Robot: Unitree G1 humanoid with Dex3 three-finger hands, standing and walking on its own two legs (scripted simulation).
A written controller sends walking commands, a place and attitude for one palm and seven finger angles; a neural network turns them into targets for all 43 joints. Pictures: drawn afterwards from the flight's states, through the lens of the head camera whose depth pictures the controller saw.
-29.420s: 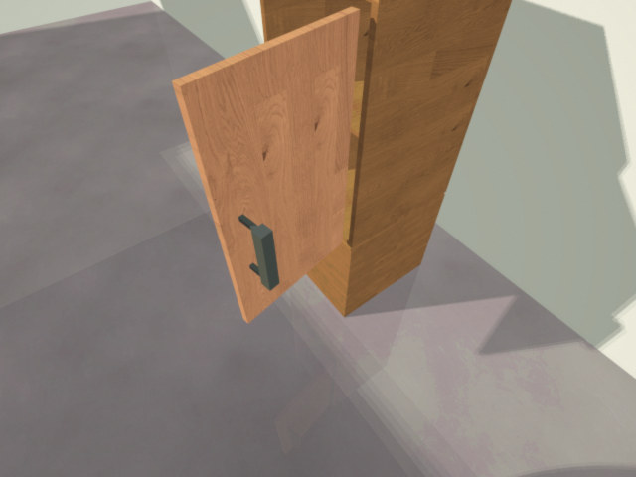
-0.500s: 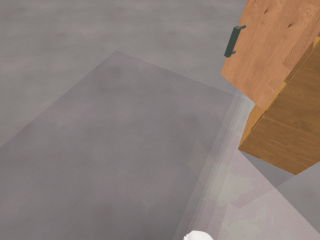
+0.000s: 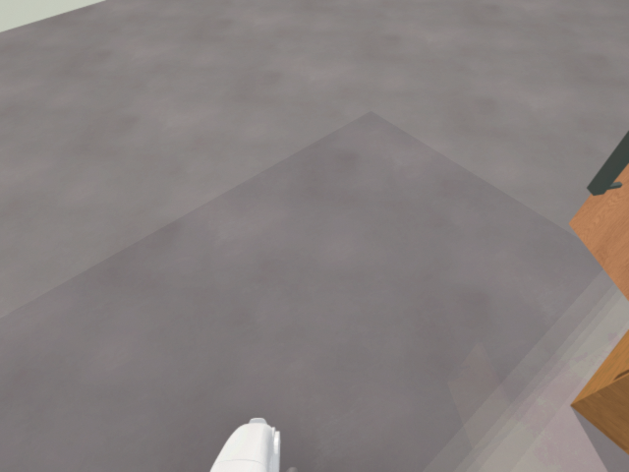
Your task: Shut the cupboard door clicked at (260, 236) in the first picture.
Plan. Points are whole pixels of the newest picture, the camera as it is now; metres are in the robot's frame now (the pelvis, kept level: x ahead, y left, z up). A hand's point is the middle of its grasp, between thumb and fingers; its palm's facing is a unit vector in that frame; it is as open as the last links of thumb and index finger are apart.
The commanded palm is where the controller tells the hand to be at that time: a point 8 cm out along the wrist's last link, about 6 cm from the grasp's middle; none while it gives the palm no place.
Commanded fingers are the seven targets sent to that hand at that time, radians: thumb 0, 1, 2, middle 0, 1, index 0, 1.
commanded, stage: walk to a spot facing it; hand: left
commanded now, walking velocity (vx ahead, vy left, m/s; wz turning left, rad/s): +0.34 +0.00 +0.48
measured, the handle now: (625, 162) +0.72 -0.62 -0.10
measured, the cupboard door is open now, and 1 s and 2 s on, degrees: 61 61 61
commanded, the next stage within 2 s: turn to face it in 0.62 s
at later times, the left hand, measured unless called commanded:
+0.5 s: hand (175, 399) +0.24 +0.25 -0.17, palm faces +0.21 -0.96 -0.19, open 7.4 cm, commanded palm none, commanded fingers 0.00 0.90 0.90 -0.20 -0.30 -0.20 -0.30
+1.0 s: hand (205, 316) +0.39 +0.24 -0.18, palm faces +0.25 -0.94 -0.22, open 7.2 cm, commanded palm none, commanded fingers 0.00 0.90 0.90 -0.20 -0.30 -0.20 -0.30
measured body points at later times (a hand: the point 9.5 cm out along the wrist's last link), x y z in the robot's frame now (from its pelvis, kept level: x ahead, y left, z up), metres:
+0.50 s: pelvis +0.20 +0.05 +0.00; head +0.23 +0.06 +0.44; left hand +0.23 +0.30 -0.15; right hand +0.26 -0.19 -0.15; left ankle +0.16 +0.11 -0.75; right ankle +0.33 -0.11 -0.68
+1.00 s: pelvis +0.40 +0.04 -0.01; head +0.44 +0.05 +0.44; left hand +0.38 +0.29 -0.16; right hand +0.51 -0.18 -0.16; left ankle +0.42 +0.18 -0.72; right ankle +0.42 -0.07 -0.75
